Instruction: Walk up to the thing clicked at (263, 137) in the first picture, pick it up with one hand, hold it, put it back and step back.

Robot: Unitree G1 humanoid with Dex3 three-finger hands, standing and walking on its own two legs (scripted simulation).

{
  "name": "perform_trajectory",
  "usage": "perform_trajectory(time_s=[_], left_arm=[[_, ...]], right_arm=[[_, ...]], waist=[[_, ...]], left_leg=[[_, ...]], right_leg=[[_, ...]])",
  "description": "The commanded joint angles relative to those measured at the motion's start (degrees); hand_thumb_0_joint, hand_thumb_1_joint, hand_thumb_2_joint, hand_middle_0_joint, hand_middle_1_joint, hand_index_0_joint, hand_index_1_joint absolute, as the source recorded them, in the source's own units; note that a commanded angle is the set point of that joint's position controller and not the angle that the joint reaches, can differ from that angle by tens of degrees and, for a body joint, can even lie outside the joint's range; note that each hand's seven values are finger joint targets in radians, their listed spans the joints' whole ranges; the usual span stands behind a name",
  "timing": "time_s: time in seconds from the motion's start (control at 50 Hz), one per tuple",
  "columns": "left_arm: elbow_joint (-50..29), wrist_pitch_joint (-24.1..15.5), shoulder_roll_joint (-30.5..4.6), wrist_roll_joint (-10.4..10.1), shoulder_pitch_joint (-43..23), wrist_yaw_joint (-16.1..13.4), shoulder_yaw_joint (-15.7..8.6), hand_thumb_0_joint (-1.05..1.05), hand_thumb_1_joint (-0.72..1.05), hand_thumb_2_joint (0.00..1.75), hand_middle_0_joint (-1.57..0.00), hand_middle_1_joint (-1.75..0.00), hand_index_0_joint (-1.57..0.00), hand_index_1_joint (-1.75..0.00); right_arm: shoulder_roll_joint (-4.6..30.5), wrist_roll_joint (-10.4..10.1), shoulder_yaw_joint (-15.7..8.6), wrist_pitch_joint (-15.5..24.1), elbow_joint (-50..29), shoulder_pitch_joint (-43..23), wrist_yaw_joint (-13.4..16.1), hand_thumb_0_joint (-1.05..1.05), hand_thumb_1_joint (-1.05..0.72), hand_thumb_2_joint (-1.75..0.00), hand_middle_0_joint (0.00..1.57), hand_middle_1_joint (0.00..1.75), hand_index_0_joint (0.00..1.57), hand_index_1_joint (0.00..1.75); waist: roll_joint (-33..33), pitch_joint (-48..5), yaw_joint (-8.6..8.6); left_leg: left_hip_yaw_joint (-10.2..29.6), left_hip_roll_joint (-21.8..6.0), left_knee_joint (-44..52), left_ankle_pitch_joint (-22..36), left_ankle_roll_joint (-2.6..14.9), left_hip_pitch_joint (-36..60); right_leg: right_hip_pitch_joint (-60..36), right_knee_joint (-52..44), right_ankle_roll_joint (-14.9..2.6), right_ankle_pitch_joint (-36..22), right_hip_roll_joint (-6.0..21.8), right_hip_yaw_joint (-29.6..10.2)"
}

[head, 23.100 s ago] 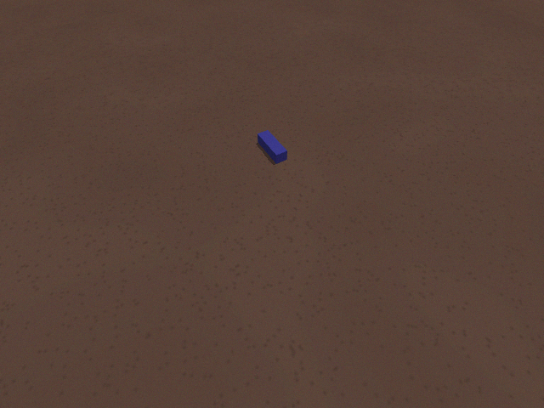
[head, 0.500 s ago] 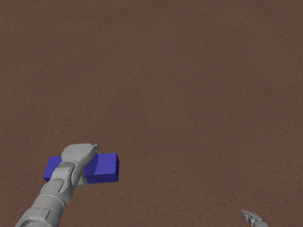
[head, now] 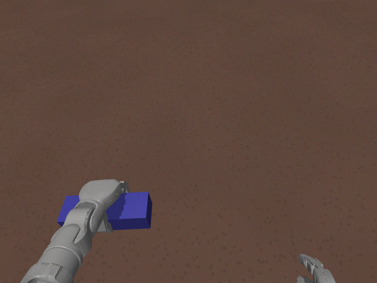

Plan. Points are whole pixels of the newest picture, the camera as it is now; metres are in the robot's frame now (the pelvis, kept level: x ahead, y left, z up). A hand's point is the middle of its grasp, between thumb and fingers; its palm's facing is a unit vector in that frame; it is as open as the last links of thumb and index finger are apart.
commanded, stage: hold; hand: left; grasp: from above
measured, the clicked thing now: (108, 212) +0.30 +0.23 -0.07
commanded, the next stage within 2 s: crouch in 0.74 s
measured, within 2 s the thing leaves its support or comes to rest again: neither
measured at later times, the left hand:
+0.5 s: hand (106, 209) +0.29 +0.22 -0.03, palm faces -0.46 -0.05 -0.89, open 10.0 cm
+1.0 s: hand (105, 209) +0.29 +0.22 -0.04, palm faces -0.46 -0.05 -0.89, open 10.0 cm
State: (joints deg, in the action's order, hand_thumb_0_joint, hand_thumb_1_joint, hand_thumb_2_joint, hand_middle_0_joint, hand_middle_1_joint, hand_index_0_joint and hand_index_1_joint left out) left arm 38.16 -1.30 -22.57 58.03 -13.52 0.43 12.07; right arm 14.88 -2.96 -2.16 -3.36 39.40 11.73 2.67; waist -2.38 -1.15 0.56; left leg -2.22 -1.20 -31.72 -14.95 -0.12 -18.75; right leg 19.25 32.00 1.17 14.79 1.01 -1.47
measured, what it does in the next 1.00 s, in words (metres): stands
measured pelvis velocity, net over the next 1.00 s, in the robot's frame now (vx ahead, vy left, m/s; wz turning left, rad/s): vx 0.01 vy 0.00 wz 0.00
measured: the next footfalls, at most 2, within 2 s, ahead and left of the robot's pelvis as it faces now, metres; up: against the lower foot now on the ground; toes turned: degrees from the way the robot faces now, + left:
none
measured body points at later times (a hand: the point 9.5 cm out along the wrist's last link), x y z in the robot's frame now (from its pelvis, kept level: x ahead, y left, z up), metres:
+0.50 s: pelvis +0.00 +0.00 +0.00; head +0.01 -0.02 +0.45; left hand +0.31 +0.22 +0.02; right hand +0.15 -0.25 -0.11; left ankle +0.02 +0.12 -0.73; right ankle +0.02 -0.13 -0.73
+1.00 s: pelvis +0.01 +0.00 +0.01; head +0.02 -0.02 +0.45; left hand +0.31 +0.22 +0.01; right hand +0.14 -0.26 -0.11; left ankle +0.02 +0.12 -0.73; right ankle +0.02 -0.13 -0.73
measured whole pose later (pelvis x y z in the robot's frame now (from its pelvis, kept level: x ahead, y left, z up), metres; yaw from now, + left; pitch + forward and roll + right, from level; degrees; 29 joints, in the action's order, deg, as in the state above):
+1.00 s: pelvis +0.01 +0.00 +0.01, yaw +0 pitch +1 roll +0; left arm 37.5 -2.0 -22.9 58.1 -13.1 0.7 11.6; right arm 14.5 -3.3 -2.1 -5.0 39.1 11.0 3.2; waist -2.2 -0.3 0.3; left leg -2.1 -1.0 -28.3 -13.8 -0.1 -15.6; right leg 16.2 28.9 1.1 13.9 1.2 -1.3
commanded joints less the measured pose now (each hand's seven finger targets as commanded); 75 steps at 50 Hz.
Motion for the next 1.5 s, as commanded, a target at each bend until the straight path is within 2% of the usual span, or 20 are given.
perform_trajectory(time_s=[0.0,0.2,0.36,0.4,0.44,0.52,0.58,0.6,0.66,0.7,0.74,0.8,0.84,0.94,1.08,1.2,1.32,1.34,1.38,1.48], left_arm=[[-13.92,-0.23,-13.39,-0.61,-20.65,-2.17,-7.04,0.00,0.63,0.92,-0.97,-0.79,-0.98,-0.78],[-15.17,-0.22,-12.20,-1.22,-18.98,-0.95,-6.28,0.00,0.60,0.90,-0.95,-0.79,-0.96,-0.77],[-15.48,-0.57,-13.46,-1.39,-18.51,-0.25,-7.55,0.00,0.62,0.90,-0.96,-0.78,-0.97,-0.77],[-16.54,-0.63,-11.89,-1.27,-19.75,-0.13,-5.56,0.00,0.62,0.91,-0.97,-0.78,-0.98,-0.77],[-15.35,-0.65,-13.95,-1.13,-18.44,-0.38,-7.80,0.00,0.61,0.90,-0.95,-0.78,-0.97,-0.77],[-14.97,-0.60,-12.70,-0.90,-19.61,-0.53,-6.24,0.00,0.62,0.92,-0.97,-0.78,-0.98,-0.78],[-13.21,-0.89,-13.79,-0.91,-18.37,-0.78,-7.59,0.00,0.62,0.96,-0.99,-0.79,-0.99,-0.79],[-13.34,-0.96,-11.77,-0.88,-18.13,-0.63,-5.89,0.00,0.62,0.95,-0.99,-0.79,-0.99,-0.79],[-14.37,-1.14,-13.76,-0.84,-19.73,-1.44,-7.69,0.00,0.62,0.96,-0.98,-0.80,-0.98,-0.80],[-15.31,-1.18,-12.45,-0.20,-19.48,-1.52,-6.24,0.00,0.61,0.96,-0.97,-0.79,-0.97,-0.79],[-14.35,-0.81,-13.99,-0.23,-18.62,-1.99,-7.98,0.00,0.61,0.96,-0.98,-0.78,-0.98,-0.78],[-14.92,-0.66,-14.16,-0.20,-21.19,-1.97,-7.45,0.00,0.62,0.96,-0.99,-0.77,-0.99,-0.77],[-14.08,-0.65,-13.49,-0.48,-20.32,-2.05,-7.35,0.00,0.59,0.86,-0.92,-0.79,-0.95,-0.77],[-10.83,-1.14,-11.54,-0.24,-16.49,-2.24,-6.14,0.00,0.61,0.94,-0.97,-0.78,-0.98,-0.78],[-2.89,-3.31,-10.02,2.83,-19.44,-8.91,-5.84,0.00,0.62,0.91,-0.99,-0.76,-0.99,-0.76],[7.86,-4.32,-8.26,7.17,-27.34,-16.33,-5.14,0.00,0.65,0.94,-1.00,-0.81,-1.01,-0.80],[16.43,-4.39,-9.23,10.77,-33.15,-22.90,-6.73,0.00,0.67,0.89,-1.01,-0.80,-1.03,-0.78],[15.60,-4.21,-10.98,10.73,-35.10,-23.85,-8.18,0.00,0.66,0.92,-1.01,-0.79,-1.02,-0.78],[18.74,-3.64,-9.93,10.37,-36.71,-24.73,-7.58,0.00,0.68,0.89,-1.01,-0.80,-1.03,-0.78],[19.11,-3.26,-13.18,10.02,-41.63,-25.85,-9.71,0.00,0.64,0.89,-0.99,-0.76,-1.00,-0.75]], right_arm=[[7.33,-0.32,-2.36,2.16,-8.21,-4.68,0.84,0.00,-0.90,-0.90,0.20,0.30,0.20,0.30],[7.06,-0.51,-2.02,2.06,-8.74,-5.65,0.99,0.00,-0.90,-0.90,0.20,0.30,0.20,0.30],[6.85,-0.57,-1.87,1.82,-8.60,-5.97,1.37,0.00,-0.90,-0.90,0.20,0.30,0.20,0.30],[6.53,-0.57,-1.71,1.81,-8.77,-6.06,1.36,0.00,-0.90,-0.90,0.20,0.30,0.20,0.30],[6.83,-0.63,-1.90,1.73,-8.51,-5.93,1.41,0.00,-0.90,-0.90,0.20,0.30,0.20,0.30],[6.88,-0.64,-1.94,1.34,-8.42,-5.35,1.44,0.00,-0.90,-0.90,0.20,0.30,0.20,0.30],[6.87,-0.52,-1.92,1.14,-8.43,-5.79,1.40,0.00,-0.90,-0.90,0.20,0.30,0.20,0.30],[6.61,-0.44,-1.84,1.10,-8.74,-5.84,1.30,0.00,-0.90,-0.90,0.20,0.30,0.20,0.30],[6.84,-0.36,-2.08,1.05,-8.61,-5.80,1.31,0.00,-0.90,-0.90,0.20,0.30,0.20,0.30],[6.64,-0.42,-2.16,1.08,-8.63,-5.46,1.17,0.00,-0.90,-0.90,0.20,0.30,0.20,0.30],[6.86,-0.41,-2.32,0.91,-8.29,-5.58,1.26,0.00,-0.90,-0.90,0.20,0.30,0.20,0.30],[7.09,-0.44,-2.38,0.80,-7.85,-5.08,1.29,0.00,-0.90,-0.90,0.20,0.30,0.20,0.30],[7.07,-0.49,-2.34,0.73,-7.95,-4.99,1.27,0.00,-0.88,-0.90,0.20,0.30,0.20,0.30],[7.01,-0.41,-2.40,0.43,-8.34,-4.87,1.10,0.00,-0.89,-0.90,0.20,0.30,0.20,0.30],[7.24,0.76,-2.80,-0.52,-6.70,-2.50,0.42,0.00,-0.89,-0.90,0.20,0.30,0.20,0.30],[8.15,2.43,-4.13,0.02,-3.12,2.10,-1.10,0.00,-0.89,-0.90,0.20,0.30,0.20,0.30],[9.35,3.72,-5.38,1.30,-2.62,5.26,-1.81,0.00,-0.90,-0.90,0.20,0.30,0.20,0.30],[9.18,3.85,-5.50,1.60,-2.55,5.23,-1.57,0.00,-0.89,-0.90,0.20,0.30,0.20,0.30],[9.27,4.46,-5.43,2.29,-1.90,5.91,-1.32,0.00,-0.89,-0.90,0.20,0.30,0.20,0.30],[10.15,5.32,-5.88,3.75,-1.30,7.13,-0.53,0.00,-0.89,-0.90,0.20,0.30,0.20,0.30]], waist=[[0.36,-14.45,-0.53],[0.73,-13.05,-0.52],[1.44,-13.31,-0.86],[0.90,-13.31,-0.37],[1.03,-13.53,-1.26],[1.26,-13.57,-0.08],[0.39,-12.49,-1.17],[1.84,-12.01,-0.52],[-0.20,-13.30,-0.97],[0.46,-14.27,-0.75],[0.09,-14.32,-1.05],[-0.15,-14.62,-0.49],[1.04,-13.91,-0.60],[2.46,-11.50,-0.39],[3.39,-11.02,1.69],[2.86,-16.69,3.90],[-0.40,-25.03,4.63],[-2.24,-27.85,3.59],[-2.35,-29.69,5.28],[-4.80,-38.01,5.75]], left_leg=[[0.14,2.03,4.61,9.06,0.83,8.16],[0.37,1.81,6.02,8.71,0.75,8.99],[0.21,1.96,6.01,10.90,0.89,10.21],[0.00,2.11,6.20,10.88,0.92,10.38],[0.18,2.00,6.28,11.63,0.79,10.22],[-0.06,1.92,6.12,13.27,0.91,10.93],[0.21,2.01,6.69,11.79,0.70,10.33],[0.17,2.13,6.55,10.99,0.93,10.14],[0.13,2.26,6.50,11.13,0.74,10.56],[0.07,2.15,6.33,12.22,0.77,11.13],[0.08,2.14,6.14,12.91,0.67,11.05],[-0.08,2.10,6.12,13.37,0.71,11.59],[0.15,2.01,6.32,13.09,0.79,11.24],[0.17,2.25,6.25,12.18,0.91,9.46],[0.40,2.33,1.93,9.46,0.72,4.65],[1.08,1.93,-11.89,7.79,0.17,-6.45],[1.67,1.57,-26.02,2.81,0.16,-20.93],[1.58,1.67,-27.87,2.38,0.18,-22.81],[2.11,1.51,-31.65,0.72,0.38,-27.29],[3.74,1.01,-40.24,-3.44,0.58,-36.01]], right_leg=[[-3.55,-5.88,-1.36,-7.33,-2.34,0.91],[-4.64,-6.74,-1.48,-6.83,-2.47,1.11],[-5.32,-7.29,-1.23,-8.72,-2.43,1.10],[-5.05,-7.39,-1.31,-9.00,-2.26,0.99],[-5.98,-7.19,-1.42,-9.25,-2.38,1.19],[-5.68,-7.03,-1.50,-11.24,-2.37,1.07],[-5.61,-7.50,-1.61,-9.45,-2.27,1.24],[-5.43,-7.90,-1.41,-8.80,-2.16,1.16],[-5.40,-7.82,-1.50,-8.91,-2.02,1.11],[-5.94,-7.34,-1.57,-9.99,-2.14,1.20],[-6.19,-7.39,-1.53,-10.58,-2.15,1.25],[-6.11,-7.35,-1.52,-11.42,-2.15,1.14],[-5.99,-7.41,-1.53,-11.16,-2.21,1.29],[-5.06,-7.58,-1.53,-10.28,-2.02,1.43],[0.71,-4.09,-1.52,-8.03,-1.66,1.51],[14.11,8.35,-1.77,-7.00,-1.72,1.76],[30.01,22.51,-2.53,-1.75,-2.06,2.38],[31.23,24.54,-2.66,-1.36,-2.13,2.45],[35.62,28.67,-2.83,0.20,-2.27,3.03],[45.97,38.88,-3.18,3.72,-2.14,3.56]])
